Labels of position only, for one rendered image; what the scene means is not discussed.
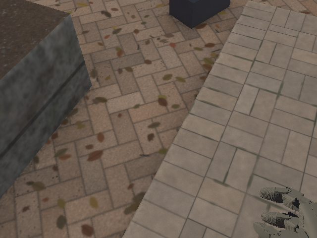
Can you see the robot right hand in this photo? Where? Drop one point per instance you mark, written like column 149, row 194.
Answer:
column 302, row 226

